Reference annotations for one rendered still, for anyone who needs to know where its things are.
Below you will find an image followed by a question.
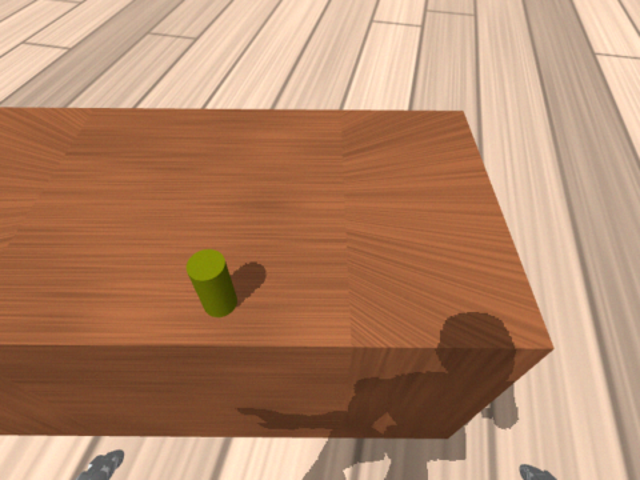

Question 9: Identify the right robot hand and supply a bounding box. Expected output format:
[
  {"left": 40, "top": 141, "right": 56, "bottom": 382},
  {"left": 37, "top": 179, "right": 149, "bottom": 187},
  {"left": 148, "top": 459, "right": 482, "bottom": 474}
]
[{"left": 520, "top": 464, "right": 557, "bottom": 480}]

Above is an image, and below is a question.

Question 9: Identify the can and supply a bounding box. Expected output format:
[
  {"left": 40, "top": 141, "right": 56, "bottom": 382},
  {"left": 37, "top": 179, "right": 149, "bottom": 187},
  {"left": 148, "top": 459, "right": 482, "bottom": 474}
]
[{"left": 186, "top": 249, "right": 237, "bottom": 317}]

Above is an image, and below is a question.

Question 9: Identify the left robot hand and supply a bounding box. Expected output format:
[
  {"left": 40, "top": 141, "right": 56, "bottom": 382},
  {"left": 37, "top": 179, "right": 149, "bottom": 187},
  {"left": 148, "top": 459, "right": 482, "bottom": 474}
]
[{"left": 76, "top": 450, "right": 124, "bottom": 480}]

